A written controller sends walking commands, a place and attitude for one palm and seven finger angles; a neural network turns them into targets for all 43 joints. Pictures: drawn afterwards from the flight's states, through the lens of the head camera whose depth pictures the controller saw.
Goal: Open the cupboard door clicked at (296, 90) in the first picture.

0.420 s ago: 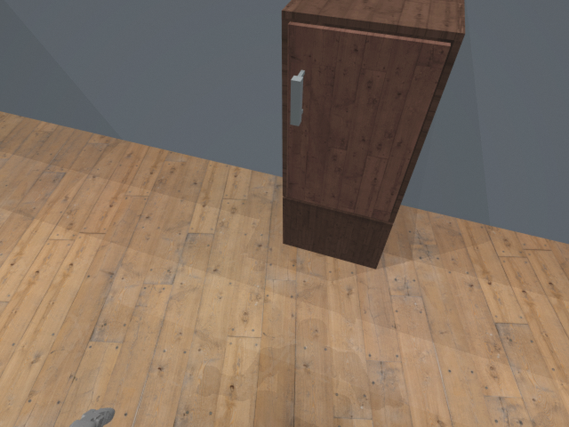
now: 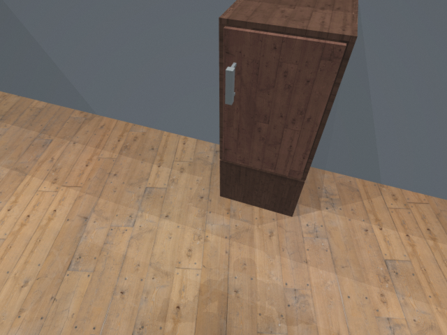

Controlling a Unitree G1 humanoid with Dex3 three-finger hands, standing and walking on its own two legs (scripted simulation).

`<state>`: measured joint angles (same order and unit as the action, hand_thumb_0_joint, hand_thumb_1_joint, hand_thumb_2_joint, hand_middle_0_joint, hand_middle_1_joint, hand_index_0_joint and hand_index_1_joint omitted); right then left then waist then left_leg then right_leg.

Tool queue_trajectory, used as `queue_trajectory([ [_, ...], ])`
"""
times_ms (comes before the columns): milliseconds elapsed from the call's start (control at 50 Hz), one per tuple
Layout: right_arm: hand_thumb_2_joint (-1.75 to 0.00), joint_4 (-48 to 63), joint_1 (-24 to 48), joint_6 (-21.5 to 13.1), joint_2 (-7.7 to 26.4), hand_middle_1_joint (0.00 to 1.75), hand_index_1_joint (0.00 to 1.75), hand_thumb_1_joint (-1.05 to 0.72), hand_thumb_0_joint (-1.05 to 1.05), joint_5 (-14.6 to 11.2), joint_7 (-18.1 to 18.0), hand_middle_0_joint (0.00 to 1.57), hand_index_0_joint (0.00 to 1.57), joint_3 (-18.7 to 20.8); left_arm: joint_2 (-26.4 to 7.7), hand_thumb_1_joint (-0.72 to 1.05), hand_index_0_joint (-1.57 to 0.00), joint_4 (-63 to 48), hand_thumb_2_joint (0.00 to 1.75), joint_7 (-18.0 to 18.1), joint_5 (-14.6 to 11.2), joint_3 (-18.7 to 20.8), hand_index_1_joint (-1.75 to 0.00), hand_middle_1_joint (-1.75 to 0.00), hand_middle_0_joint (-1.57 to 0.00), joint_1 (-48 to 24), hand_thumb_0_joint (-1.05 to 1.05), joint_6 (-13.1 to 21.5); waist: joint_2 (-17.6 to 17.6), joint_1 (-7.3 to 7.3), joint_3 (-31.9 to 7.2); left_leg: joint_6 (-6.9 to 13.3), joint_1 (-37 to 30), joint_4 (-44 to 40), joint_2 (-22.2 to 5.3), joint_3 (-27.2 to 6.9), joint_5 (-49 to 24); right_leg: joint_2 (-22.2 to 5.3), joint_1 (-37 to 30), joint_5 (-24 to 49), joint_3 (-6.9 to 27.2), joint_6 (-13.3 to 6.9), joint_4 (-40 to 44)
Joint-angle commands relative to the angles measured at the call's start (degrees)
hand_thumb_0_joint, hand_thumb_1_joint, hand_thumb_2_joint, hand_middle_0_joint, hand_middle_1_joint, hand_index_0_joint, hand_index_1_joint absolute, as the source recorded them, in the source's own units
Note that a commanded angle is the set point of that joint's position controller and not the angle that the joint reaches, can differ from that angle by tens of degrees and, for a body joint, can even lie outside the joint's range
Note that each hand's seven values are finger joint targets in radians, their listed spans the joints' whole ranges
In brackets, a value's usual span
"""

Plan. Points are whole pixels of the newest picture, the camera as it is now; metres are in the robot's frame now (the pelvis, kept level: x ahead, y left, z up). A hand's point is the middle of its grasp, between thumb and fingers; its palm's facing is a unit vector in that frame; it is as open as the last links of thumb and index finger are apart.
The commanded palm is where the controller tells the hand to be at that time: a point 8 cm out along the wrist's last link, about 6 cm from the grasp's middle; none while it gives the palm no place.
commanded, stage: stand and wait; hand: left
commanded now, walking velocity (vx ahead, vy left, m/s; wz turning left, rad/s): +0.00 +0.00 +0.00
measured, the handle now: (231, 83) +0.90 +0.03 -0.02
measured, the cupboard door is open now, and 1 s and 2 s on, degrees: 0 0 0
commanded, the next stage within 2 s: look at it before walking up in 0.50 s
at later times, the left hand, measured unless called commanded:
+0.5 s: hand out of the picture +0.06 +0.24 -0.15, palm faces -0.02 -0.94 -0.34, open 7.4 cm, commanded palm none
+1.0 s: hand out of the picture +0.05 +0.24 -0.15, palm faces -0.02 -0.94 -0.33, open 7.4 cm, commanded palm none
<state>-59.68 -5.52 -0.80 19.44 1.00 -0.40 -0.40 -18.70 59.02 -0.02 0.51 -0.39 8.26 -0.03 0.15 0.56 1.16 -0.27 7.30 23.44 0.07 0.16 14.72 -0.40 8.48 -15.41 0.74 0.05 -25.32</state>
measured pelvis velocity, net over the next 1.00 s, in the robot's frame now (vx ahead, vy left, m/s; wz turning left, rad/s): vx -0.02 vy -0.01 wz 0.00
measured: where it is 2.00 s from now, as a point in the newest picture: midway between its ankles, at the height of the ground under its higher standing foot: outside the picture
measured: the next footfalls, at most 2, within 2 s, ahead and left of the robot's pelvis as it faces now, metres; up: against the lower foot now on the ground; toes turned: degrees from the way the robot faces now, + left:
none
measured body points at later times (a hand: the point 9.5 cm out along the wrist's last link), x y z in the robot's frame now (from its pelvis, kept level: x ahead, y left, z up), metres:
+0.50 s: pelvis -0.02 -0.01 +0.00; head -0.02 -0.02 +0.45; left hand +0.06 +0.28 -0.12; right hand +0.05 -0.30 -0.14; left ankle -0.02 +0.12 -0.74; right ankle -0.02 -0.12 -0.74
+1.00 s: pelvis -0.02 -0.01 +0.00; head -0.02 -0.01 +0.45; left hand +0.05 +0.29 -0.13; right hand +0.05 -0.30 -0.13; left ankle -0.02 +0.12 -0.74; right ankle -0.02 -0.12 -0.74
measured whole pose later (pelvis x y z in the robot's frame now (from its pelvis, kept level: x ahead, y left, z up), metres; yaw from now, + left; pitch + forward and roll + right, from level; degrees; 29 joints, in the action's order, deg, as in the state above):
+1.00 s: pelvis -0.02 -0.01 +0.00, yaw +0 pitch -2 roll +0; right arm -63.8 -7.8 -0.9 19.2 0.7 -0.3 -0.7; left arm -18.8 62.3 -0.1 0.5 -0.2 8.9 0.4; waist 0.1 0.2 1.5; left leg -0.9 7.1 20.3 -0.8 0.1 11.5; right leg 0.5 8.0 -11.8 0.7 -0.5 -21.5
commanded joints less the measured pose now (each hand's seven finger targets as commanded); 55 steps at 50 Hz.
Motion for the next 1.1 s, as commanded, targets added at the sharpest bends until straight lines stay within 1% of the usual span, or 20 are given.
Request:
queue_trajectory([
  [0, -0.9, 3.2, 2.6, -1.2, 11.2, 0.3, 0.3, -0.9, 0.0, -0.3, -0.8, 0.2, 0.2, 2.8, -12.6, 0.9, -0.2, -3.5, 0.9, 0.9, 0.1, 2.8, -0.3, -0.3, -0.2, -2.6, 0.0, 1.6, -0.6, -0.54, -4.9, 1.9, -1.1, -2.7, -6.4, -4.0, -14.8, -6.5, -1.5, 17.9, 5.3, -2.3, 3.4],
  [60, -0.9, 2.3, 2.3, -1.1, 11.2, 0.3, 0.3, -0.9, 0.0, -0.4, -0.8, 0.2, 0.2, 2.6, -12.8, 0.9, -0.2, -2.7, 0.9, 0.9, 0.0, 2.8, -0.3, -0.3, -0.2, -2.4, 0.0, 1.7, -0.9, -0.45, -4.4, 1.8, -0.9, -3.1, -6.4, -4.3, -13.5, -6.6, -1.6, 17.0, 5.6, -2.4, 4.3],
  [120, -0.9, 1.6, 1.9, -1.1, 11.3, 0.3, 0.3, -0.9, 0.0, -0.4, -0.7, 0.2, 0.2, 2.5, -12.7, 0.9, -0.2, -2.1, 0.9, 0.8, 0.0, 2.7, -0.3, -0.3, -0.2, -2.4, 0.0, 1.6, -0.7, -0.4, -3.0, 1.7, -0.1, -4.1, -6.3, -4.3, -10.7, -6.6, -0.7, 13.8, 6.0, -2.4, 5.5],
  [320, -0.9, 0.0, 0.6, -1.1, 11.3, 0.3, 0.3, -0.9, 0.0, -0.4, -0.6, 0.2, 0.2, 2.3, -12.6, 0.9, -0.2, -0.9, 0.9, 0.7, 0.0, 2.6, -0.3, -0.3, -0.2, -2.4, 0.0, 1.7, -1.3, -0.52, -2.4, 1.4, 0.1, -5.3, -6.5, -4.6, -8.5, -6.3, 0.1, 9.9, 6.7, -2.3, 7.0],
  [420, -0.9, -0.4, 0.2, -1.2, 11.2, 0.3, 0.3, -0.9, 0.0, -0.4, -0.6, 0.2, 0.2, 2.1, -12.3, 0.9, -0.2, -0.8, 0.9, 0.7, 0.0, 2.5, -0.3, -0.3, -0.2, -2.2, 0.0, 1.6, -0.3, -0.39, -2.3, 1.4, 0.3, -5.8, -6.6, -4.8, -8.5, -6.2, 0.1, 9.2, 6.4, -2.2, 7.1],
  [440, -0.9, -0.5, 0.4, -1.2, 11.1, 0.3, 0.3, -0.9, 0.0, -0.4, -0.6, 0.2, 0.2, 2.1, -12.3, 0.9, -0.2, -0.7, 0.9, 0.7, 0.0, 2.5, -0.3, -0.3, -0.2, -2.3, 0.0, 1.6, -0.5, -0.4, -1.6, 1.4, 0.6, -5.8, -6.5, -4.9, -8.0, -6.1, 0.6, 8.6, 6.6, -2.1, 7.3],
  [480, -0.9, -0.5, 0.1, -1.1, 11.0, 0.3, 0.3, -0.9, 0.0, -0.4, -0.5, 0.2, 0.2, 2.1, -12.2, 0.9, -0.2, -0.7, 0.9, 0.7, 0.1, 2.5, -0.3, -0.3, -0.2, -2.2, 0.0, 1.6, -1.0, -0.45, -1.9, 1.4, 0.4, -5.8, -6.5, -4.9, -7.7, -6.2, 0.7, 8.0, 6.6, -2.1, 7.5],
  [520, -0.9, -0.6, 0.0, -1.2, 10.9, 0.3, 0.3, -0.9, 0.0, -0.4, -0.5, 0.2, 0.2, 2.2, -12.1, 0.9, -0.2, -0.7, 0.9, 0.7, 0.1, 2.5, -0.3, -0.3, -0.2, -2.3, 0.0, 1.6, -0.5, -0.53, -1.5, 1.3, 0.7, -6.0, -6.4, -5.0, -7.1, -6.1, 1.1, 7.0, 6.8, -2.2, 7.8],
  [560, -0.9, -0.6, -0.1, -1.2, 10.8, 0.3, 0.3, -0.9, 0.0, -0.5, -0.5, 0.2, 0.2, 2.1, -12.0, 0.9, -0.2, -0.7, 0.9, 0.7, 0.1, 2.6, -0.3, -0.3, -0.2, -2.1, 0.0, 1.6, -1.3, -0.43, -1.6, 1.4, 0.8, -5.9, -6.5, -5.0, -7.2, -6.1, 1.1, 6.9, 6.7, -2.1, 7.8],
  [620, -0.9, -0.6, -0.2, -1.2, 10.8, 0.3, 0.3, -0.9, 0.0, -0.4, -0.5, 0.2, 0.2, 2.2, -11.9, 0.9, -0.2, -0.8, 0.9, 0.7, 0.1, 2.5, -0.3, -0.3, -0.2, -1.9, 0.0, 1.7, -0.7, -0.47, -1.7, 1.3, 0.5, -5.9, -6.5, -4.9, -7.1, -6.1, 1.3, 6.7, 6.9, -2.1, 8.0],
  [640, -0.9, -0.7, -0.3, -1.3, 10.7, 0.3, 0.3, -0.9, 0.0, -0.4, -0.5, 0.2, 0.2, 2.2, -11.8, 0.9, -0.2, -0.7, 0.9, 0.7, 0.1, 2.5, -0.3, -0.3, -0.2, -1.9, 0.0, 1.7, -0.5, -0.53, -2.2, 1.3, 0.4, -5.8, -6.5, -4.9, -7.6, -6.1, 1.0, 7.4, 6.8, -2.1, 7.8],
  [660, -0.9, -0.6, -0.4, -1.2, 10.7, 0.3, 0.3, -0.9, 0.0, -0.5, -0.5, 0.2, 0.2, 2.2, -12.0, 0.9, -0.2, -0.8, 0.9, 0.7, 0.2, 2.6, -0.3, -0.3, -0.2, -1.8, 0.0, 1.7, -1.2, -0.52, -2.2, 1.4, 0.3, -5.6, -6.5, -5.0, -8.1, -6.1, 1.0, 8.0, 6.7, -2.1, 7.7],
  [720, -0.9, -0.7, -0.3, -1.2, 10.7, 0.3, 0.3, -0.9, 0.0, -0.5, -0.5, 0.2, 0.2, 2.2, -11.8, 0.9, -0.2, -0.7, 0.9, 0.7, 0.1, 2.5, -0.3, -0.3, -0.2, -1.8, 0.0, 1.8, -0.6, -0.52, -2.1, 1.3, 0.3, -5.7, -6.6, -4.9, -8.5, -6.2, 0.8, 8.8, 6.6, -2.1, 7.7],
  [780, -0.9, -0.7, -0.4, -1.3, 10.8, 0.3, 0.3, -0.9, 0.0, -0.5, -0.6, 0.2, 0.2, 2.2, -11.9, 0.9, -0.2, -0.7, 0.9, 0.8, 0.1, 2.6, -0.3, -0.3, -0.2, -1.5, 0.0, 1.9, -0.9, -0.52, -3.3, 1.3, -0.5, -5.2, -6.8, -4.9, -10.5, -6.2, -0.1, 11.7, 6.4, -2.1, 7.1],
  [800, -0.9, -0.8, -0.3, -1.3, 10.7, 0.3, 0.3, -0.9, 0.0, -0.5, -0.6, 0.2, 0.2, 2.2, -11.9, 0.9, -0.2, -0.7, 0.9, 0.8, 0.1, 2.6, -0.3, -0.3, -0.2, -1.5, 0.0, 1.9, -0.7, -0.53, -3.0, 1.3, -0.3, -5.4, -6.8, -4.8, -10.6, -6.4, -0.2, 12.2, 6.2, -2.1, 7.2],
  [920, -0.9, -0.8, -0.1, -1.3, 10.7, 0.3, 0.3, -0.9, 0.0, -0.5, -0.6, 0.2, 0.2, 2.1, -11.8, 0.9, -0.2, -0.4, 0.9, 0.8, 0.1, 2.4, -0.3, -0.3, -0.2, -1.3, 0.0, 1.7, 0.2, -0.46, -2.5, 1.4, -0.3, -6.1, -6.9, -5.1, -10.2, -6.1, -0.1, 11.3, 6.1, -2.0, 7.3],
  [1000, -0.9, -0.8, -0.2, -1.3, 10.9, 0.3, 0.3, -0.9, 0.0, -0.5, -0.6, 0.2, 0.2, 2.1, -11.8, 0.9, -0.2, -0.3, 0.9, 0.8, 0.1, 2.4, -0.3, -0.3, -0.2, -1.3, 0.0, 1.8, -0.4, -0.51, -3.0, 1.3, -1.1, -6.0, -7.0, -5.1, -11.4, -6.1, -0.3, 12.4, 5.9, -1.9, 7.2],
  [1020, -0.9, -0.9, 0.1, -1.3, 11.0, 0.3, 0.3, -0.9, 0.0, -0.5, -0.6, 0.2, 0.2, 2.1, -11.6, 0.9, -0.2, -0.2, 0.9, 0.8, 0.1, 2.4, -0.3, -0.3, -0.2, -1.1, 0.0, 1.7, 0.3, -0.43, -3.0, 1.4, -1.2, -6.1, -7.0, -5.1, -11.4, -6.1, -0.4, 12.5, 6.0, -1.9, 7.2],
  [1060, -0.9, -0.8, 0.1, -1.2, 10.8, 0.3, 0.3, -0.9, 0.0, -0.6, -0.6, 0.2, 0.2, 2.2, -11.7, 0.9, -0.2, -0.2, 0.9, 0.8, 0.1, 2.4, -0.3, -0.3, -0.2, -1.1, 0.0, 1.7, -0.3, -0.36, -2.4, 1.3, -1.0, -6.2, -7.0, -5.0, -10.8, -6.1, -0.1, 11.7, 5.7, -1.8, 7.5],
  [1080, -0.9, -0.8, 0.2, -1.2, 10.8, 0.3, 0.3, -0.9, 0.0, -0.6, -0.6, 0.2, 0.2, 2.1, -11.7, 0.9, -0.2, -0.2, 0.9, 0.7, 0.1, 2.4, -0.3, -0.3, -0.2, -1.1, 0.0, 1.7, 0.2, -0.43, -2.0, 1.3, -0.8, -6.3, -6.9, -5.1, -10.2, -6.1, 0.2, 11.1, 6.0, -1.8, 7.6],
])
